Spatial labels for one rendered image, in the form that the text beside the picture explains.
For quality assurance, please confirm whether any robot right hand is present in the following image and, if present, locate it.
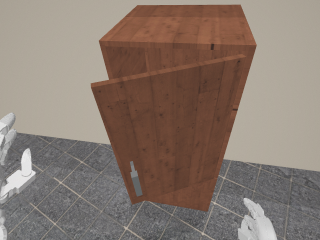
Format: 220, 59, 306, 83
238, 198, 277, 240

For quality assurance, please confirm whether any handle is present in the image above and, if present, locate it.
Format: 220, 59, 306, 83
130, 161, 143, 197

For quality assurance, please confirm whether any cupboard door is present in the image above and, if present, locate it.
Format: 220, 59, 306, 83
91, 54, 246, 205

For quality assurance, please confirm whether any robot left hand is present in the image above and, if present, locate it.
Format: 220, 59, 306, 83
0, 112, 36, 209

